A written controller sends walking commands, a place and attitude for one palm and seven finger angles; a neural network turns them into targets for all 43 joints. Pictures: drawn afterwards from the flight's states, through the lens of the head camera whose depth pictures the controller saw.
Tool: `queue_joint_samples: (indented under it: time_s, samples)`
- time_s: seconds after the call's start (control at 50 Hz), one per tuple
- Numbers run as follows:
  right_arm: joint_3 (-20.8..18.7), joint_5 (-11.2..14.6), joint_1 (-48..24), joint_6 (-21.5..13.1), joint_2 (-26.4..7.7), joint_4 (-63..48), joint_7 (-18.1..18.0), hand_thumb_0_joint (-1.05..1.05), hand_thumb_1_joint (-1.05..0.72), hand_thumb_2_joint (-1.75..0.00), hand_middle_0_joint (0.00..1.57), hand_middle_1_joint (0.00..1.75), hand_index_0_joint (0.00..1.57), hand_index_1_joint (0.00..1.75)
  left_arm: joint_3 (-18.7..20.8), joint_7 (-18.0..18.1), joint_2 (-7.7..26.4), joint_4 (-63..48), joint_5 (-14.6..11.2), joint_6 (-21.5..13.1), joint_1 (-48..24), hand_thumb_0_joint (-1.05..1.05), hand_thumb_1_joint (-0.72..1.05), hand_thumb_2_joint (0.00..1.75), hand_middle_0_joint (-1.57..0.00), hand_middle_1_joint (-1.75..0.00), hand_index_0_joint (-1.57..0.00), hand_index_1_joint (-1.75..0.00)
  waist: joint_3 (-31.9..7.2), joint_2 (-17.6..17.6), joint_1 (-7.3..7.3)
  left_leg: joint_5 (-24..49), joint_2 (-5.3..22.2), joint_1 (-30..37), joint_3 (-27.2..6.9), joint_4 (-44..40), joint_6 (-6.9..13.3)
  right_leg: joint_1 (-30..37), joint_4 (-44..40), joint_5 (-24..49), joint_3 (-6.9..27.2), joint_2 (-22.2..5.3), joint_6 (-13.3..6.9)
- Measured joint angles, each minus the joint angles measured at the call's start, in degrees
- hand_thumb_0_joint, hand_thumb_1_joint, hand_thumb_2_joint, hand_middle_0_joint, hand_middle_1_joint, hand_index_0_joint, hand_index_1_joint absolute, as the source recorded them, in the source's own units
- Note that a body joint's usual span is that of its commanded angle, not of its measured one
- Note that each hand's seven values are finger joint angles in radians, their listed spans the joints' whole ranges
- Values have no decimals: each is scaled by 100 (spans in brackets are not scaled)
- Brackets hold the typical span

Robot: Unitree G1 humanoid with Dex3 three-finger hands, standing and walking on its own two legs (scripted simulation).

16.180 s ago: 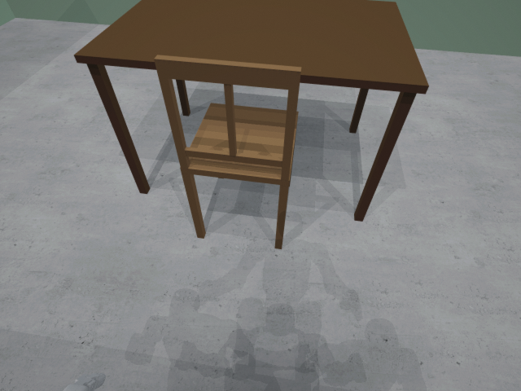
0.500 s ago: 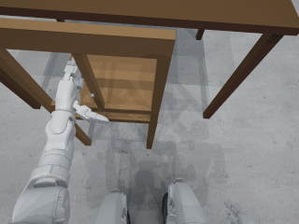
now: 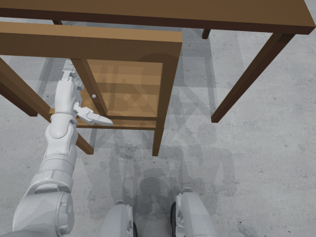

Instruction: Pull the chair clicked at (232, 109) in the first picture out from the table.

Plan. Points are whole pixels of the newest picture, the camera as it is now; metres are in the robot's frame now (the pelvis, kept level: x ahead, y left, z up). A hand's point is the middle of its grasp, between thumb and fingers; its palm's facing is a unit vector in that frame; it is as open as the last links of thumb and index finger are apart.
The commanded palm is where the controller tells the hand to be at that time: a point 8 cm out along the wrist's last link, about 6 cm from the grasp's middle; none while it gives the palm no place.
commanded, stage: push the fingers through the gap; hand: left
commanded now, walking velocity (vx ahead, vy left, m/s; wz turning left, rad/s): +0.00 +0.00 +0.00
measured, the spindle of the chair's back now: (93, 90) +0.48 +0.14 +0.01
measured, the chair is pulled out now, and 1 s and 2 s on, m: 0.00 0.00 0.04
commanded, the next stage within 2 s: hook a spindle and tug to test in 0.08 s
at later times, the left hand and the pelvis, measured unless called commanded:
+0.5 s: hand (96, 95) +0.46 +0.13 +0.02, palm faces -0.09 -1.00 -0.04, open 15.8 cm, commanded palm +0.43 +0.18 +0.02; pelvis +0.00 +0.00 -0.01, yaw +0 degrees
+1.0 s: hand (97, 96) +0.46 +0.13 +0.02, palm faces -0.07 -1.00 -0.05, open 6.4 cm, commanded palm +0.43 +0.18 +0.02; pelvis +0.00 +0.00 +0.00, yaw +0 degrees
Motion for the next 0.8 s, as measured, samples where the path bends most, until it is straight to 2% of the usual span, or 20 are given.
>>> queue_joint_samples:
  time_s: [0.24,0.34,0.58,0.68,0.8]
  samples:
    - [-12,0,-228,-57,-33,-20,-26,1,-90,-90,20,30,20,30,-110,-36,9,201,2,-65,-149,-1,-50,30,-6,-9,-7,-8,-14,-25,50,-19,-36,-37,-63,94,6,9,67,-31,-51,-41,4]
    - [-15,5,-278,-29,-41,-21,-18,1,-90,-90,20,30,20,30,-177,-33,-45,225,-5,-51,-225,-1,-50,30,-9,-18,-10,-18,-15,-20,71,-25,-44,-82,-62,128,13,-34,99,-35,-47,-48,10]
    - [-1,-9,-186,39,13,-24,-4,1,-90,-90,20,30,20,30,-152,108,-83,89,63,-5,-200,-1,-47,31,-27,-72,-27,-72,-3,16,23,-34,-25,-113,-36,128,5,-93,113,-36,-16,-24,4]
    - [16,-9,-120,44,19,-10,-14,1,-90,-90,20,30,20,30,-159,168,-86,178,96,48,-226,-1,-32,37,-35,-99,-36,-98,6,18,9,-18,-31,-88,-38,89,-3,-73,93,-36,-18,-26,-4]
    - [-20,-22,-89,22,13,16,-2,1,-90,-90,20,30,20,30,-182,197,-123,54,90,-17,-159,-1,-5,49,-44,-126,-44,-126,-15,19,4,-16,-19,-68,-35,67,-19,-65,83,-37,-14,-12,-17]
